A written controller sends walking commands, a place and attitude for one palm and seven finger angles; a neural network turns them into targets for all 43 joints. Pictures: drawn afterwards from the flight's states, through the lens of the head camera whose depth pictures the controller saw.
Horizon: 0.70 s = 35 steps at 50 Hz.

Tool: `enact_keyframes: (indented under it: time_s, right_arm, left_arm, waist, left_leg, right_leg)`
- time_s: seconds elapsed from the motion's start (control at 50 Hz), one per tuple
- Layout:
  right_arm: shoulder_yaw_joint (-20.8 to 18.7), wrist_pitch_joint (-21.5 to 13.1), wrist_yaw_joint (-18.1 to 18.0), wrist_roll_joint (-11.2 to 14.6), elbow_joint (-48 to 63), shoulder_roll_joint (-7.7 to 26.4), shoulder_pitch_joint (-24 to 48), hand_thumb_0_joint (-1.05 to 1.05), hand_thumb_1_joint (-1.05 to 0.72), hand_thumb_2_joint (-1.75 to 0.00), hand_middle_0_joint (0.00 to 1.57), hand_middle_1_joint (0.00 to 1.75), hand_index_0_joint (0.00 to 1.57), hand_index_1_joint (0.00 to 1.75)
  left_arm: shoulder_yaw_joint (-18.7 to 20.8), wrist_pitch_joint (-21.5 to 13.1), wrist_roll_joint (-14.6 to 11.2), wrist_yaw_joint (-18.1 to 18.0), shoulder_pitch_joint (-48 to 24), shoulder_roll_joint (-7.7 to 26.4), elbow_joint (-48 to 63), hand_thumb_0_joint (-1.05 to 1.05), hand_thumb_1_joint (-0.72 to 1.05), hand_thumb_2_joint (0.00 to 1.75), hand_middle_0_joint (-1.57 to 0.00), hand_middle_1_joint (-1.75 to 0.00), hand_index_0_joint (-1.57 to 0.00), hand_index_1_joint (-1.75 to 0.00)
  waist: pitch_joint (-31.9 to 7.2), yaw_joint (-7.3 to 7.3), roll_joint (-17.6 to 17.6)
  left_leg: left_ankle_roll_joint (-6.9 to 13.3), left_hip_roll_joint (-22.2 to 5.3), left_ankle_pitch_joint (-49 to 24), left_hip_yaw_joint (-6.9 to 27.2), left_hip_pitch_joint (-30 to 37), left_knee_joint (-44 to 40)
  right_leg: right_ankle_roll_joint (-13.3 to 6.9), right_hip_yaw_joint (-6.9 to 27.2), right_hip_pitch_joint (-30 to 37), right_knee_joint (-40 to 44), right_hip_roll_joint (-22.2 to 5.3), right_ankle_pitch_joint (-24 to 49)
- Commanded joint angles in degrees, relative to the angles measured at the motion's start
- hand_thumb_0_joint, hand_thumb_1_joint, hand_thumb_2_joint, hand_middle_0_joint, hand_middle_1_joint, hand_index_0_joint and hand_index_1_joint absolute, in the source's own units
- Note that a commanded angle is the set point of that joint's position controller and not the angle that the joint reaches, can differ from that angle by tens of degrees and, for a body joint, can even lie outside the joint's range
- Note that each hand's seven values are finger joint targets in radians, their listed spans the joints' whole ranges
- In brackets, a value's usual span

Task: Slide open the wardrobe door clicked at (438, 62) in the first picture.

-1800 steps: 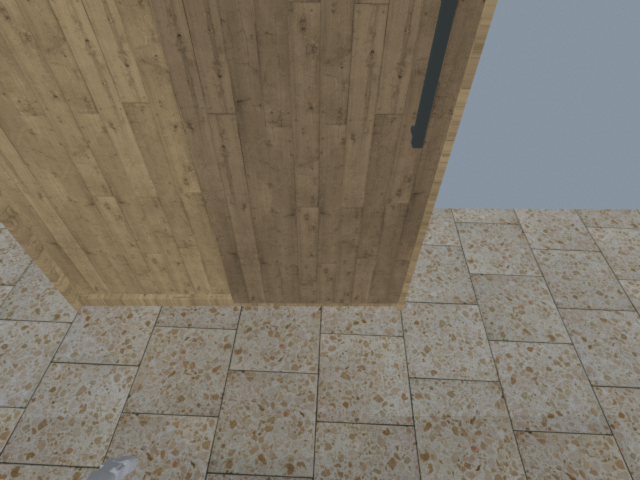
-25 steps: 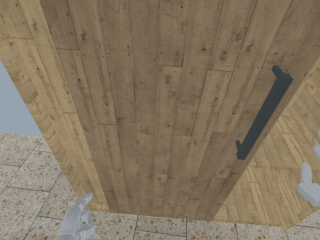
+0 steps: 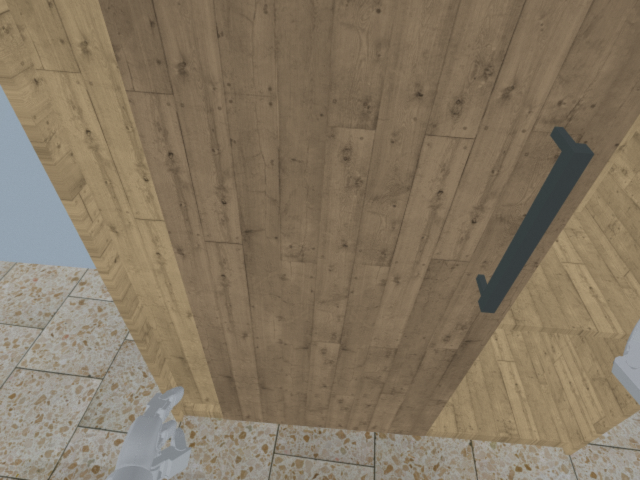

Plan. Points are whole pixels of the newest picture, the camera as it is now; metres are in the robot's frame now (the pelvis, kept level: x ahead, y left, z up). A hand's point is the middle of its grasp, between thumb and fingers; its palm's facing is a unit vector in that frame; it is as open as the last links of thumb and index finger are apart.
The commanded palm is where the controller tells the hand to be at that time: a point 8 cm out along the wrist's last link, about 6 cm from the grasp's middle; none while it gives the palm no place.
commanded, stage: step back with the hand held close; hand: right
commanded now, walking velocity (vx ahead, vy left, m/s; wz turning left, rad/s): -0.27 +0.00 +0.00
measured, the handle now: (519, 231) +0.40 -0.28 +0.13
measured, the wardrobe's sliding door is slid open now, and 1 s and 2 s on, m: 0.44 0.44 0.44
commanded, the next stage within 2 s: stop stepping back and stand still in 0.98 s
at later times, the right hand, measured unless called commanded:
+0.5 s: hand out of the picture +0.13 -0.32 +0.16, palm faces +0.44 +0.76 -0.48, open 7.4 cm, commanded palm +0.07 -0.35 +0.17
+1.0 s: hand out of the picture +0.00 -0.35 +0.18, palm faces +0.50 +0.76 -0.41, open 7.4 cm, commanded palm -0.05 -0.37 +0.17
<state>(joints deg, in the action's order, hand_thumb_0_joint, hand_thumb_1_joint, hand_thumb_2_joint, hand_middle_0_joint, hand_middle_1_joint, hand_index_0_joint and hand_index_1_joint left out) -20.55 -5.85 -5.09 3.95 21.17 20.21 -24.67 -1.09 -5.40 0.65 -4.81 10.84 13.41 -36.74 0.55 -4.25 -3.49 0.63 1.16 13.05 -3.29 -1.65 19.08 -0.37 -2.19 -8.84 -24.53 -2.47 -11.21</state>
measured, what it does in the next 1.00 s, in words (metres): walks backwards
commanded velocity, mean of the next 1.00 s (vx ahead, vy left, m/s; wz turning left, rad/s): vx -0.31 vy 0.00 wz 0.03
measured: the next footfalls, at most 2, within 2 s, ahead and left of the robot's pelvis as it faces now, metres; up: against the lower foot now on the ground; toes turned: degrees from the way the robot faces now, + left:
left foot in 1.02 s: -0.24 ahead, +0.07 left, +0.00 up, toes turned +0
right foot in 1.18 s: -0.10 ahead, -0.15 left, -0.01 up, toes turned +2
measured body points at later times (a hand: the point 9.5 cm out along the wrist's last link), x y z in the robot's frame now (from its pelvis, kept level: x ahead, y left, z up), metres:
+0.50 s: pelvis -0.07 -0.05 -0.02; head -0.06 -0.06 +0.43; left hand +0.11 +0.19 -0.08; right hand +0.10 -0.36 +0.18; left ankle -0.03 +0.11 -0.74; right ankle +0.03 -0.12 -0.74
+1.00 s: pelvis -0.18 -0.07 -0.02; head -0.17 -0.11 +0.43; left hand +0.01 +0.15 -0.08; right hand -0.03 -0.39 +0.20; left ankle -0.29 +0.07 -0.73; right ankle +0.02 -0.13 -0.74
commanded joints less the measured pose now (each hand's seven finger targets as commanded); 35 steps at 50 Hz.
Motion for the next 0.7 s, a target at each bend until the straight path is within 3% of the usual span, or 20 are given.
enact_keyframes:
  time_s: [0.0,0.08,0.16,0.18,0.22,0.28,0.36,0.44,0.48,0.5,0.54,0.58,0.6,0.62,0.64,0.66,0.68]
  right_arm:
    - [-6.6,-5.4,-1.3,-0.5,11.0,11.5,3.7,0.0,-0.9,-0.9,0.2,0.3,0.2,0.3]
    - [-7.2,-5.8,-1.6,-0.2,13.6,11.6,-2.4,0.0,-0.9,-0.9,0.2,0.3,0.2,0.3]
    - [-10.4,-6.4,-2.2,0.1,18.6,14.7,-4.4,0.0,-0.9,-0.9,0.2,0.3,0.2,0.3]
    - [-11.8,-6.6,-2.4,0.1,19.7,16.2,-4.6,0.0,-0.9,-0.9,0.2,0.3,0.2,0.3]
    - [-11.8,-7.0,-2.6,0.2,20.5,15.6,-5.6,0.0,-0.9,-0.9,0.2,0.3,0.2,0.3]
    - [-12.4,-7.7,-2.8,0.0,21.0,15.7,-5.7,0.0,-0.9,-0.9,0.2,0.3,0.2,0.3]
    - [-11.9,-8.9,-3.0,-1.1,18.6,13.3,-4.8,0.0,-0.9,-0.9,0.2,0.3,0.2,0.3]
    - [-11.5,-9.8,-3.0,-2.4,17.5,12.1,-2.8,0.0,-0.9,-0.9,0.2,0.3,0.2,0.3]
    - [-12.8,-10.5,-3.0,-2.5,18.5,13.5,-2.9,0.0,-0.9,-0.9,0.2,0.3,0.2,0.3]
    - [-11.1,-10.7,-2.9,-2.3,19.1,12.2,-2.3,0.0,-0.9,-0.9,0.2,0.3,0.2,0.3]
    - [-10.2,-11.2,-2.9,-2.4,20.7,12.1,-0.3,0.0,-0.9,-0.9,0.2,0.3,0.2,0.3]
    - [-11.2,-11.6,-3.5,-2.4,23.0,14.4,2.0,0.0,-0.9,-0.9,0.2,0.3,0.2,0.3]
    - [-9.1,-11.8,-3.7,-2.3,22.8,12.7,2.5,0.0,-0.9,-0.9,0.2,0.3,0.2,0.3]
    - [-9.0,-12.0,-4.1,-2.3,22.7,13.3,3.1,0.0,-0.9,-0.9,0.2,0.3,0.2,0.3]
    - [-8.9,-12.1,-4.5,-2.3,22.3,13.4,3.6,0.0,-0.9,-0.9,0.2,0.3,0.2,0.3]
    - [-9.0,-12.2,-4.8,-2.3,22.2,13.9,4.2,0.0,-0.9,-0.9,0.2,0.3,0.2,0.3]
    - [-9.7,-12.1,-4.9,-2.2,21.9,14.3,4.5,0.0,-0.9,-0.9,0.2,0.3,0.2,0.3]
  left_arm:
    - [2.7,-0.3,0.1,-0.2,-7.9,5.9,10.6,0.0,0.9,0.9,-0.2,-0.3,-0.2,-0.3]
    - [3.3,1.2,-0.3,-0.3,-6.9,6.7,12.6,0.0,0.9,0.9,-0.2,-0.3,-0.2,-0.3]
    - [3.8,2.4,-0.7,-0.4,-6.5,6.5,14.5,0.0,0.9,0.9,-0.2,-0.3,-0.2,-0.3]
    - [3.9,2.4,-0.7,-0.6,-6.7,6.8,14.8,0.0,0.9,0.9,-0.2,-0.3,-0.2,-0.3]
    - [4.0,2.5,-0.9,-0.6,-6.1,6.6,15.3,0.0,0.9,0.9,-0.2,-0.3,-0.2,-0.3]
    - [4.3,1.9,-0.8,-0.6,-6.0,7.4,15.6,0.0,0.9,0.9,-0.2,-0.3,-0.2,-0.3]
    - [4.2,0.3,-1.0,-0.6,-5.9,8.2,15.5,0.0,0.9,0.9,-0.2,-0.3,-0.2,-0.3]
    - [4.5,-1.5,-1.2,-0.5,-5.0,8.4,14.7,0.0,0.9,0.9,-0.2,-0.3,-0.2,-0.3]
    - [4.7,-2.3,-0.9,-0.5,-4.6,8.4,14.4,0.0,0.9,0.9,-0.2,-0.3,-0.2,-0.3]
    - [4.5,-2.6,-1.0,-0.4,-4.0,7.7,14.2,0.0,0.9,0.9,-0.2,-0.3,-0.2,-0.3]
    - [4.6,-3.2,-0.7,-0.3,-4.0,7.5,13.7,0.0,0.9,0.9,-0.2,-0.3,-0.2,-0.3]
    - [4.7,-3.6,-0.1,-0.4,-3.4,7.3,12.5,0.0,0.9,0.9,-0.2,-0.3,-0.2,-0.3]
    - [4.3,-3.8,-0.2,-0.4,-2.8,6.4,11.7,0.0,0.9,0.9,-0.2,-0.3,-0.2,-0.3]
    - [4.2,-3.8,0.0,-0.3,-2.1,6.2,10.7,0.0,0.9,0.9,-0.2,-0.3,-0.2,-0.3]
    - [4.1,-3.9,0.1,-0.2,-1.7,6.0,9.9,0.0,0.9,0.9,-0.2,-0.3,-0.2,-0.3]
    - [3.9,-4.0,0.2,-0.3,-1.8,5.9,9.7,0.0,0.9,0.9,-0.2,-0.3,-0.2,-0.3]
    - [4.0,-4.1,0.3,-0.6,-2.1,6.5,9.6,0.0,0.9,0.9,-0.2,-0.3,-0.2,-0.3]
  waist:
    - [-1.2,2.27,5.0]
    - [-8.0,2.31,0.1]
    - [-11.4,2.33,3.8]
    - [-12.1,2.18,2.5]
    - [-12.2,2.28,1.7]
    - [-10.6,2.18,-2.4]
    - [-5.3,2.35,-6.7]
    - [-3.6,2.55,-5.2]
    - [-4.2,2.68,-3.0]
    - [-3.9,3.04,-0.1]
    - [-3.2,3.44,2.2]
    - [-2.8,3.71,5.1]
    - [-2.6,4.24,6.6]
    - [-3.6,4.5,7.9]
    - [-4.2,4.86,8.1]
    - [-4.3,5.08,7.0]
    - [-4.4,5.15,3.8]
  left_leg:
    - [-1.7,-6.6,-17.6,6.1,-13.1,-5.8]
    - [-2.0,-4.9,-20.1,3.9,-10.2,-1.3]
    - [-2.1,-3.7,-22.2,3.3,-8.1,2.0]
    - [-2.0,-3.4,-21.8,3.1,-7.5,3.0]
    - [-2.1,-2.6,-20.3,3.0,-7.1,4.7]
    - [-2.1,-1.3,-13.7,2.9,-5.4,6.9]
    - [-2.0,0.1,-5.9,3.1,1.5,13.5]
    - [-1.9,0.8,-1.4,3.7,3.2,17.0]
    - [-1.4,0.5,1.0,5.5,0.2,14.4]
    - [-0.8,-0.2,2.5,6.0,-3.4,12.0]
    - [0.6,-2.1,12.5,9.6,-11.8,5.6]
    - [2.5,-5.1,20.0,13.5,-21.4,-0.9]
    - [3.6,-7.5,20.7,15.0,-27.8,-3.5]
    - [4.5,-9.5,18.9,16.0,-31.9,-4.7]
    - [4.5,-10.3,14.3,15.4,-32.9,-4.0]
    - [3.8,-9.7,11.4,13.9,-32.9,-2.5]
    - [2.5,-7.4,10.7,12.1,-31.9,-0.3]
  right_leg:
    - [-2.1,0.2,3.1,-2.0,1.2,7.5]
    - [-2.1,0.4,5.1,-0.2,-0.2,16.1]
    - [-2.2,1.4,3.5,-0.3,-1.2,20.9]
    - [-2.3,2.0,3.0,0.1,-1.4,21.2]
    - [-2.4,2.4,1.4,0.7,-2.2,20.9]
    - [-3.1,4.5,-4.5,3.7,-3.5,11.9]
    - [-5.4,8.6,-22.5,10.8,-6.6,-16.4]
    - [-6.5,11.3,-31.1,11.9,-8.4,-29.1]
    - [-6.2,11.3,-29.1,9.6,-7.3,-28.5]
    - [-5.2,10.5,-26.3,7.6,-5.8,-26.6]
    - [-3.8,8.3,-21.2,2.8,-3.1,-26.3]
    - [-2.2,6.4,-13.6,-3.8,-0.7,-21.9]
    - [-1.3,5.0,-7.6,-9.1,0.8,-17.1]
    - [-0.6,4.0,-2.6,-13.6,1.8,-12.9]
    - [-0.5,3.8,-0.4,-15.1,2.1,-10.2]
    - [-0.6,4.2,0.2,-14.2,2.0,-9.3]
    - [-1.0,6.0,-0.7,-9.7,0.8,-10.6]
